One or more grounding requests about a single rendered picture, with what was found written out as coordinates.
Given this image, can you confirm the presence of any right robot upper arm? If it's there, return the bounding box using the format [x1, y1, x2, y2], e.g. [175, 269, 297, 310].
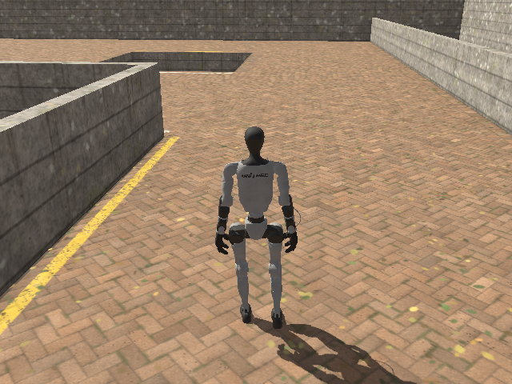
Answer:
[271, 161, 290, 206]

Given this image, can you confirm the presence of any left robot upper arm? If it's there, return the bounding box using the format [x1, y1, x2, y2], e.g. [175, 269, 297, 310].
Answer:
[221, 162, 238, 207]

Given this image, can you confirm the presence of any robot right forearm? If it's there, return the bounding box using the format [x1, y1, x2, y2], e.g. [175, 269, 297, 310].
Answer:
[282, 194, 297, 234]

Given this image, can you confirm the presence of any left robot foot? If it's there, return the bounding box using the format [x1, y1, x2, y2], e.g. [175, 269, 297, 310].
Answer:
[240, 303, 251, 323]

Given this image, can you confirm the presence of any robot left forearm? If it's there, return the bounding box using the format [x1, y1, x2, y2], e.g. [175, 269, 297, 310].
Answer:
[216, 196, 230, 234]

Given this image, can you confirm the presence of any robot right hand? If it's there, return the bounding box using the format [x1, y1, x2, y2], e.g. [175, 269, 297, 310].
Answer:
[280, 231, 298, 253]

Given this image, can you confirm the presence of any robot right shin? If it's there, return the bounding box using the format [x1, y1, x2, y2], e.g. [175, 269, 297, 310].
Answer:
[270, 263, 282, 318]

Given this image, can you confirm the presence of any robot left hand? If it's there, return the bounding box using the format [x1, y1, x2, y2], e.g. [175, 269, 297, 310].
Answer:
[215, 233, 233, 254]

